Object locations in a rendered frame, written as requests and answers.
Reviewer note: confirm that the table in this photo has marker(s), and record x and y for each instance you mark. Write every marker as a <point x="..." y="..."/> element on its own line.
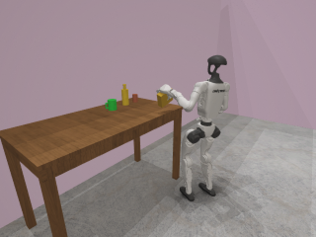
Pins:
<point x="53" y="146"/>

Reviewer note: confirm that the right robot upper arm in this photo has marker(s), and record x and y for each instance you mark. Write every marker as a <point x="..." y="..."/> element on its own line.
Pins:
<point x="224" y="105"/>

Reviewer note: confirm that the left robot forearm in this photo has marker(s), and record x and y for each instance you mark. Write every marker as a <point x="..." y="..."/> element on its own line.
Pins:
<point x="182" y="102"/>

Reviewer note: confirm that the robot left hand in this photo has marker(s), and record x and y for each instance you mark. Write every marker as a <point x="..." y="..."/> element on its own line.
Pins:
<point x="164" y="89"/>

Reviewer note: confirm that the left robot upper arm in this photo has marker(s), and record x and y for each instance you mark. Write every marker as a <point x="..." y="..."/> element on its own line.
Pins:
<point x="199" y="87"/>

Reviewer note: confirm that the left robot foot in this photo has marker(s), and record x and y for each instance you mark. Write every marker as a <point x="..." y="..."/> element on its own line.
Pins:
<point x="189" y="196"/>

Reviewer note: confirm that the robot head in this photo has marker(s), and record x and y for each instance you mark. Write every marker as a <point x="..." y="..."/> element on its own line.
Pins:
<point x="215" y="60"/>

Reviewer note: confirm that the sponge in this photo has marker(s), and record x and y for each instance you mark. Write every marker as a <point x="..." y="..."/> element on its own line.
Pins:
<point x="162" y="99"/>

